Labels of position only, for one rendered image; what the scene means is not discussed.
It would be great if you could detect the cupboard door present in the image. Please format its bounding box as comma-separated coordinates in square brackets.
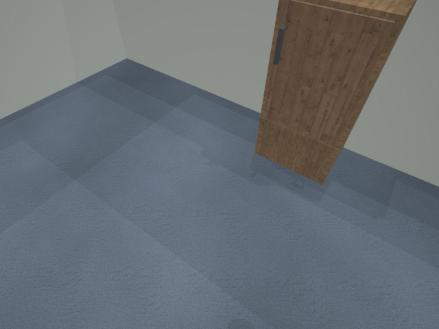
[263, 0, 395, 146]

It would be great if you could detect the handle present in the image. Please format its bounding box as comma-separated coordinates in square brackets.
[273, 25, 288, 65]

